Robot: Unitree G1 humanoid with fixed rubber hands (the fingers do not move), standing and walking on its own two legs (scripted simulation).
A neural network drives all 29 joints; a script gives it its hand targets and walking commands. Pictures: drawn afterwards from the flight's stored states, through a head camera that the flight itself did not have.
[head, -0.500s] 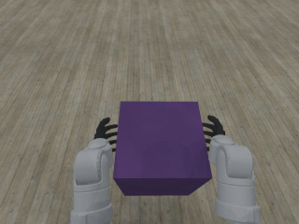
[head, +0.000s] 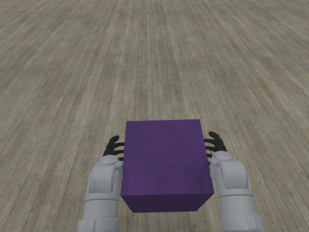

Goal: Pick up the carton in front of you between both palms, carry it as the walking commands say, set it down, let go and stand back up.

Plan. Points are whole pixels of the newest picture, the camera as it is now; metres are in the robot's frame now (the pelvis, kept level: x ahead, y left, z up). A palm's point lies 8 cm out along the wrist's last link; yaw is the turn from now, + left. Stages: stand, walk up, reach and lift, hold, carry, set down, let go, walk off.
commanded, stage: carry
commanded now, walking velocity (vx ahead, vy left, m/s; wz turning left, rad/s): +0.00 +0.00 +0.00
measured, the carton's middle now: (163, 169) +0.31 +0.00 -0.05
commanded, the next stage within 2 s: hold in 1.32 s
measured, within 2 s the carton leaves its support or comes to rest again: neither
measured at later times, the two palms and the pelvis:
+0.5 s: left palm (105, 175) +0.25 +0.15 +0.04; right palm (223, 172) +0.25 -0.15 +0.04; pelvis -0.04 +0.00 +0.00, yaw +0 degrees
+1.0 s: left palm (102, 188) +0.22 +0.15 +0.04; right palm (226, 184) +0.22 -0.14 +0.04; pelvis -0.07 +0.00 +0.00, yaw +0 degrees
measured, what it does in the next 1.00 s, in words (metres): shifts its weight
